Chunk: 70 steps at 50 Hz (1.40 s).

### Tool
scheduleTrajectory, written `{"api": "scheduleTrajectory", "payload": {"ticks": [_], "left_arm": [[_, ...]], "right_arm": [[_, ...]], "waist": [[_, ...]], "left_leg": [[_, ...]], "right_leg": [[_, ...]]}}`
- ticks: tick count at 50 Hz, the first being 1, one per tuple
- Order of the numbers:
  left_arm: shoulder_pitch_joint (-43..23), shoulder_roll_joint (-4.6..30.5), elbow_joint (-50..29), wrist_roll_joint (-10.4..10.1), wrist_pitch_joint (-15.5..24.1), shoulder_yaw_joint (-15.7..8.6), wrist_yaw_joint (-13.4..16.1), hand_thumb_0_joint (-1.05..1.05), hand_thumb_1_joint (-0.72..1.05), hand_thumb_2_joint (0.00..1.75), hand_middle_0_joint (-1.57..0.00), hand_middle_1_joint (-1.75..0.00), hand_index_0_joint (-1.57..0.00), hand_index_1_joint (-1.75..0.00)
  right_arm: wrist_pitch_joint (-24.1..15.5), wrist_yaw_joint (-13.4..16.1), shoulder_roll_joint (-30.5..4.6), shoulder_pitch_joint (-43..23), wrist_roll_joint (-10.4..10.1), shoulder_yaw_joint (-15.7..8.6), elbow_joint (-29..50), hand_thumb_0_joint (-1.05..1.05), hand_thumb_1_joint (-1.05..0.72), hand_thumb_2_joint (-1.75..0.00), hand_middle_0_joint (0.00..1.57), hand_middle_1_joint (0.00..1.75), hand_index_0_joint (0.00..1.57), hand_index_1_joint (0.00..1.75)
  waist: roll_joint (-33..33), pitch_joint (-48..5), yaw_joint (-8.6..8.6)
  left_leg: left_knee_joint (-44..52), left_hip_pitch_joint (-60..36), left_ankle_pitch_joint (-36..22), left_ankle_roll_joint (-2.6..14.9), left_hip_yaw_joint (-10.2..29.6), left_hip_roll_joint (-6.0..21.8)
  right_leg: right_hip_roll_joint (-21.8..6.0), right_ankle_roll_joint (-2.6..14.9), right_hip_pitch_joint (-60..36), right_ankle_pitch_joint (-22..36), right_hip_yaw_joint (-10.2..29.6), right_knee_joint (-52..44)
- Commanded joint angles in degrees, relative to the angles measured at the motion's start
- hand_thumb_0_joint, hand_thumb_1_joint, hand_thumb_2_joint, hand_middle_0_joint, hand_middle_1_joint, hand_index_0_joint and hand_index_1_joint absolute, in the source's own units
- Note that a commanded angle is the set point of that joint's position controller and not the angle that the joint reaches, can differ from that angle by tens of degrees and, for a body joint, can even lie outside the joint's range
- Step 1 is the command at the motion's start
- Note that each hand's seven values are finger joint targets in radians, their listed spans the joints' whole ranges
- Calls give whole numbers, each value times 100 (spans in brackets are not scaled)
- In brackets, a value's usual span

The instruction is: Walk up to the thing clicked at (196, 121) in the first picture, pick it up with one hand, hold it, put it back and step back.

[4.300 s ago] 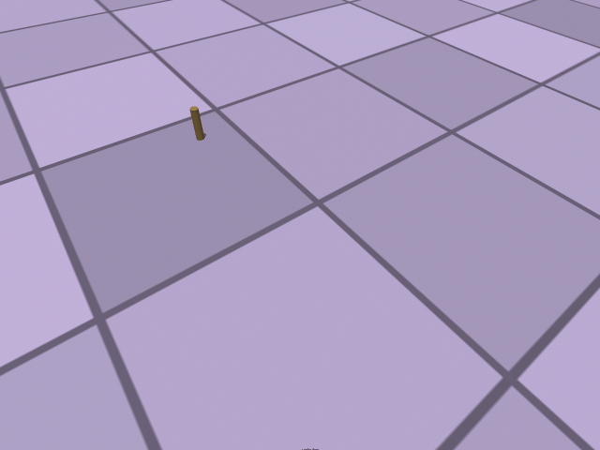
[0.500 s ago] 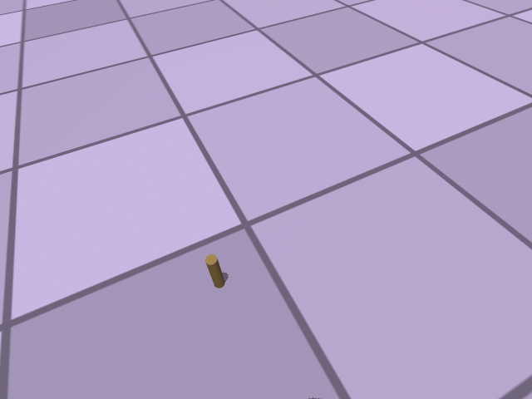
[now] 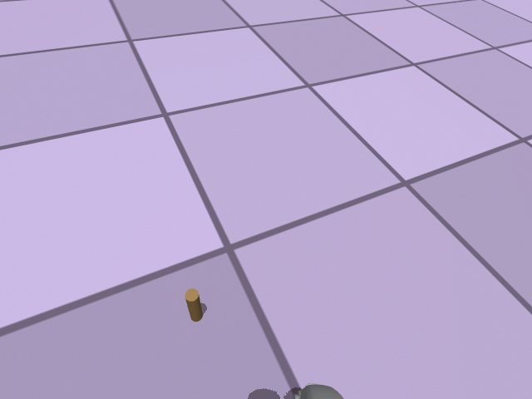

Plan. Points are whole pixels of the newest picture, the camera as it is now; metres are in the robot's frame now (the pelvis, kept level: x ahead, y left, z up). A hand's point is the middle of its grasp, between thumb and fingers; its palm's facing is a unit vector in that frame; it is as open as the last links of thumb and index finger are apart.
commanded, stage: walk up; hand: left
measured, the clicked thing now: (194, 305) +0.52 +0.21 -0.67
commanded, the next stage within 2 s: stand in 1.82 s
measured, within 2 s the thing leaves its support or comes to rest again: neither
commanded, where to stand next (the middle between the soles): +0.19 -0.01 m, yaw +0 degrees
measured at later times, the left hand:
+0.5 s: hand (105, 384) +0.18 +0.26 -0.14, palm faces -0.03 -0.91 -0.40, open 7.4 cm
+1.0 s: hand (108, 376) +0.19 +0.26 -0.15, palm faces +0.01 -0.94 -0.33, open 7.4 cm
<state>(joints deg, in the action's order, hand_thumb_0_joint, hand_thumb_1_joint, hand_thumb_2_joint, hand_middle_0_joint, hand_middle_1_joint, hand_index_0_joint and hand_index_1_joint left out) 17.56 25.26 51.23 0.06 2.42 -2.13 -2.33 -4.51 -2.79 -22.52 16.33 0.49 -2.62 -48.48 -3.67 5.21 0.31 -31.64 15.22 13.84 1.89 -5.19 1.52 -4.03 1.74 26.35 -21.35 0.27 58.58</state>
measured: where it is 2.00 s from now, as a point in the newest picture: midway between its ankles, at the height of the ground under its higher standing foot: outside the picture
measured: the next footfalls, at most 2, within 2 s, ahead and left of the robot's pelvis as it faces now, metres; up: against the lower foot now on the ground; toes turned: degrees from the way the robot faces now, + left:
right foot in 0.22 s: +0.19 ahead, -0.14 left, +0.00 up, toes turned -2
left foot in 0.50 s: +0.20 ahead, +0.12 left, +0.00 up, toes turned +2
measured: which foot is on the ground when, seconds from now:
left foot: down 0.00-0.22, up 0.24-0.48, down 0.50-1.00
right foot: up 0.00-0.20, down 0.22-1.00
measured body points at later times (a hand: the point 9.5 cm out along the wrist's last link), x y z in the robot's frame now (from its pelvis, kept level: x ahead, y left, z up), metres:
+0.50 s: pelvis +0.10 -0.02 -0.01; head +0.13 -0.03 +0.44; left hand +0.18 +0.30 -0.12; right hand +0.18 -0.33 -0.14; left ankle +0.16 +0.11 -0.73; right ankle +0.16 -0.14 -0.73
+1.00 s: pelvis +0.13 +0.00 +0.01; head +0.14 +0.00 +0.46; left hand +0.19 +0.30 -0.12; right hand +0.25 -0.30 -0.11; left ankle +0.17 +0.12 -0.73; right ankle +0.16 -0.14 -0.73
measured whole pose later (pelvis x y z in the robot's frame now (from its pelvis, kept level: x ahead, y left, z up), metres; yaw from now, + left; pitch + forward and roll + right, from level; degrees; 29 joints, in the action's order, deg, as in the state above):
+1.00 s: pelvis +0.13 +0.00 +0.01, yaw +1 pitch -3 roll +0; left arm 6.5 20.6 65.8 -0.3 1.0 0.6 -0.9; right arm -0.9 -1.1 -20.4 2.4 -0.2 0.4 -63.8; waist 0.1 3.3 -1.5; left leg -24.2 11.6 10.0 0.2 -1.5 1.0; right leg -2.9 -2.0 9.6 -10.3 -2.4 22.7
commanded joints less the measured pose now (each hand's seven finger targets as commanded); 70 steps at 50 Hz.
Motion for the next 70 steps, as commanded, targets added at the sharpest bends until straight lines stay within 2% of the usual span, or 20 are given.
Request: {"api": "scheduleTrajectory", "payload": {"ticks": [1,3,7,9,10,11,12,13,15,18,22,24,25,26,27,32,35,40,45,70], "left_arm": [[135,984,-348,43,101,-327,-21,0,90,90,-20,-30,-20,-30],[-11,913,-379,49,125,-323,-29,0,90,90,-20,-30,-20,-30],[-56,742,-231,64,174,-304,85,0,90,90,-20,-30,-20,-30],[328,844,-79,79,239,-342,172,0,90,90,-20,-30,-20,-30],[501,1167,-73,112,283,-427,223,0,90,90,-20,-30,-20,-30],[589,1620,-221,96,327,-554,231,0,90,90,-20,-30,-20,-30],[430,1869,-235,37,280,-578,215,0,90,90,-20,-30,-20,-30],[368,1717,-292,-14,259,-544,233,0,90,90,-20,-30,-20,-30],[8,1490,-357,-3,242,-442,283,0,90,90,-20,-30,-20,-30],[-165,1312,-414,69,220,-377,271,0,90,90,-20,-30,-20,-30],[-598,1220,-399,65,120,-299,285,0,90,90,-20,-30,-20,-30],[-790,1024,-347,-19,32,-189,279,0,90,90,-20,-30,-20,-30],[-797,830,-347,-48,-6,-107,267,0,90,90,-20,-30,-20,-30],[-679,610,-319,-97,-47,-41,251,0,90,90,-20,-30,-20,-30],[-566,771,-98,-135,-100,-83,284,0,90,90,-20,-30,-20,-30],[-709,932,458,-41,-35,-104,237,0,90,90,-20,-30,-20,-30],[-982,894,599,-36,-2,-36,224,0,90,90,-20,-30,-20,-30],[-1112,849,898,-64,45,18,230,0,90,90,-20,-30,-20,-30],[-1308,764,1083,-71,0,58,233,0,90,90,-20,-30,-20,-30],[-1575,687,1285,21,-60,-39,243,0,90,90,-20,-30,-20,-30]], "right_arm": [[-111,143,-1644,304,-11,-485,355,0,-90,-90,20,30,20,30],[-89,136,-1695,167,-7,-485,401,0,-90,-90,20,30,20,30],[48,172,-1493,-41,-28,-354,401,0,-90,-90,20,30,20,30],[126,194,-1227,-144,-96,-234,431,0,-90,-90,20,30,20,30],[139,210,-909,102,-133,-125,432,0,-90,-90,20,30,20,30],[165,186,-632,495,-104,-18,487,0,-90,-90,20,30,20,30],[239,264,-1259,287,-44,-228,349,0,-90,-90,20,30,20,30],[283,302,-1444,157,-29,-282,231,0,-90,-90,20,30,20,30],[283,290,-1356,211,-72,-282,81,0,-90,-90,20,30,20,30],[279,222,-1181,319,-1,-239,-151,0,-90,-90,20,30,20,30],[267,236,-968,171,-5,-203,-362,0,-90,-90,20,30,20,30],[229,286,-997,209,18,-239,-512,0,-90,-90,20,30,20,30],[202,317,-1160,89,53,-260,-487,0,-90,-90,20,30,20,30],[161,322,-1450,-269,89,-283,-357,0,-90,-90,20,30,20,30],[168,307,-1695,-695,-14,-267,-297,0,-90,-90,20,30,20,30],[246,248,-1208,-1108,-34,-23,-598,0,-90,-90,20,30,20,30],[255,230,-1195,-1171,-29,19,-765,0,-90,-90,20,30,20,30],[211,249,-1137,-1337,-89,58,-988,0,-90,-90,20,30,20,30],[231,272,-1102,-1512,-86,29,-1189,0,-90,-90,20,30,20,30],[272,261,-973,-1589,-29,54,-1552,0,-90,-90,20,30,20,30]], "waist": [[1342,-145,118],[1319,-73,72],[1080,-255,-48],[669,-569,-304],[-350,-861,-397],[-1292,-1068,-277],[-917,-905,-362],[-387,-619,-375],[-374,-415,-199],[-588,-532,-118],[-627,-732,-22],[-273,-788,121],[34,-699,133],[718,-648,-71],[1110,-524,-188],[1031,-308,-207],[909,-299,-109],[650,-726,-102],[535,-883,-89],[413,-692,-57]], "left_leg": [[1594,-476,-247,1201,1312,1394],[1512,-248,-273,1204,1225,1463],[536,218,-1865,931,713,1151],[-419,415,-1452,605,493,863],[-1440,655,-558,383,250,503],[-2534,1436,1619,105,157,-72],[-3057,1829,2235,108,465,-97],[-3279,1901,2030,63,826,47],[-3046,1935,1490,17,872,252],[-2138,1308,1301,-90,567,182],[-701,60,383,-128,276,20],[12,-627,-366,-57,280,-51],[385,-753,-406,41,757,276],[848,-513,-180,288,1951,1059],[1224,503,725,759,2489,1587],[1037,807,1186,103,1466,755],[1149,398,1153,91,1421,689],[943,-353,-452,46,1145,633],[1210,-643,-894,17,1080,675],[1704,-580,-511,-111,1008,570]], "right_leg": [[-250,-165,499,311,-50,-746],[-258,-140,183,619,-119,-1357],[201,-119,-923,1173,-501,-2168],[344,-5,-1862,1597,-434,-2829],[-240,153,-2295,1533,397,-3328],[-1634,631,-2723,906,2556,-3905],[-2073,1406,-2529,494,3373,-4064],[-1944,1417,-2282,501,3146,-4024],[-1466,1157,-2008,730,2123,-3950],[-1091,1098,-1565,1755,1133,-3680],[-947,920,-792,2194,576,-3078],[-821,627,-302,1620,444,-2664],[-687,396,49,1114,419,-2584],[-233,88,166,278,237,-2304],[175,-14,-684,-510,-130,-2001],[-133,98,-1396,348,323,-3072],[-170,74,-1196,276,365,-3391],[-311,-6,-1489,1416,341,-3669],[-351,-78,-1727,1634,235,-3849],[-407,-156,-2017,1398,242,-4360]]}}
